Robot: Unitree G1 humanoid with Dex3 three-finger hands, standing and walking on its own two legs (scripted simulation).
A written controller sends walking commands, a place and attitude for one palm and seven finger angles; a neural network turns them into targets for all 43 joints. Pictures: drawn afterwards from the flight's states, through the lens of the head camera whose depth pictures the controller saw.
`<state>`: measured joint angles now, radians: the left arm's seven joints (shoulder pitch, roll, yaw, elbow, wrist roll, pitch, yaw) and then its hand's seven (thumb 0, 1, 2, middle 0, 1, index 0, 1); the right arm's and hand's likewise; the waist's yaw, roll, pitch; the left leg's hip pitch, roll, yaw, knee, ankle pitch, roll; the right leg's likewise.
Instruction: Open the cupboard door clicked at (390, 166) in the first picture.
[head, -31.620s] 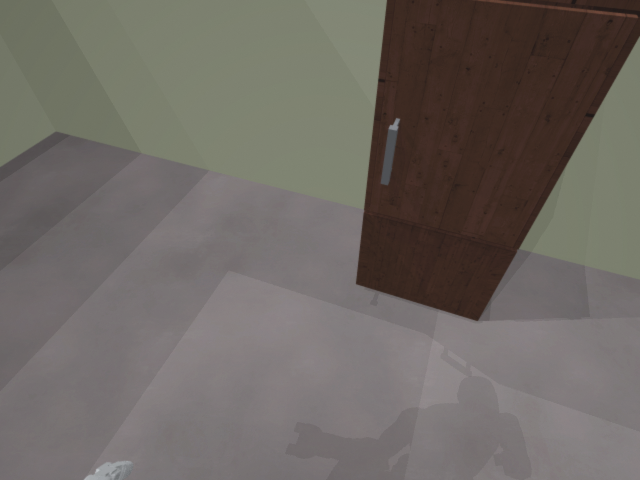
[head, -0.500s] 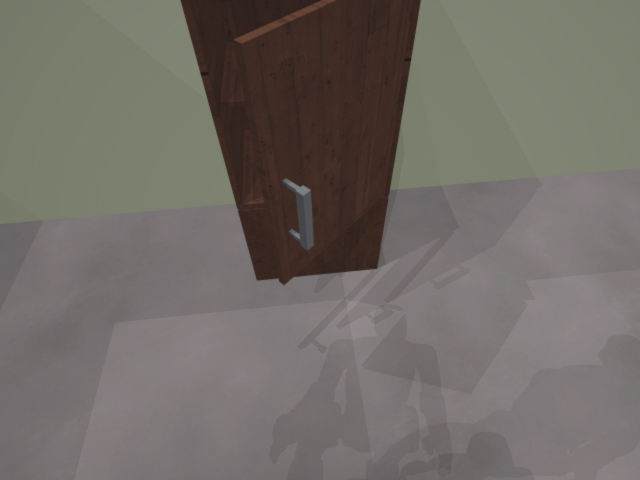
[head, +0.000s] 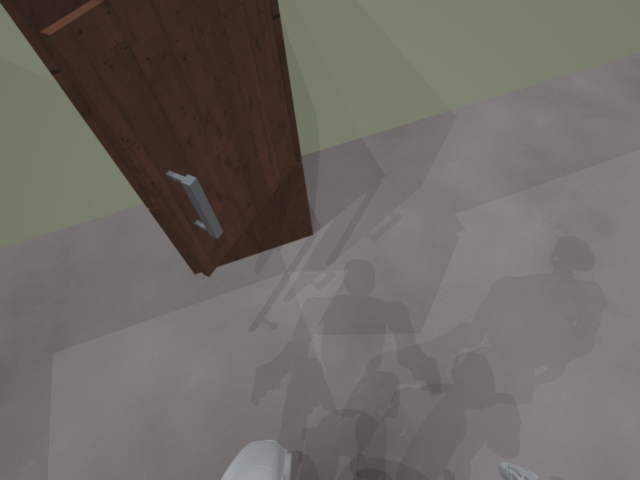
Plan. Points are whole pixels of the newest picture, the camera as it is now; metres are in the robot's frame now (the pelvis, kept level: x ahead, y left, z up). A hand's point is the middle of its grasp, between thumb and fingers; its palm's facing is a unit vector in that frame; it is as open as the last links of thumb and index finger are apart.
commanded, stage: walk to a spot facing it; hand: left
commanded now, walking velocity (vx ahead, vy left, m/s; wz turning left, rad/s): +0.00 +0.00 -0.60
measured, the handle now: (195, 205) +0.56 +0.30 -0.11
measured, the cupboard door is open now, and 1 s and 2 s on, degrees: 42 42 42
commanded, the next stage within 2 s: none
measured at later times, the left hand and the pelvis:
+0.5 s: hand (170, 473) +0.13 +0.25 -0.18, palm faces -0.19 -0.95 -0.26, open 7.4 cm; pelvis +0.03 +0.04 -0.01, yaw -16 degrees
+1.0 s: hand (285, 379) +0.26 +0.09 -0.16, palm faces -0.60 -0.77 -0.24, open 7.4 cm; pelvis +0.06 +0.00 -0.01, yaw -36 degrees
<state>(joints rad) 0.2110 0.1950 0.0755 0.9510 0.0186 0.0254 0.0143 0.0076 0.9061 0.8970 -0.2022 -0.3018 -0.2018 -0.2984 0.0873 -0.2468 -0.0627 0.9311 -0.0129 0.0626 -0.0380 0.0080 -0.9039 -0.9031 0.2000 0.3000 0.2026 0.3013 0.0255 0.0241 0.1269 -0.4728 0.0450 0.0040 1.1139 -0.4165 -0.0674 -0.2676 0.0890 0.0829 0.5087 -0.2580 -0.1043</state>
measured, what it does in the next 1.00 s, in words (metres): steps on the spot, turning right: left foot, then right foot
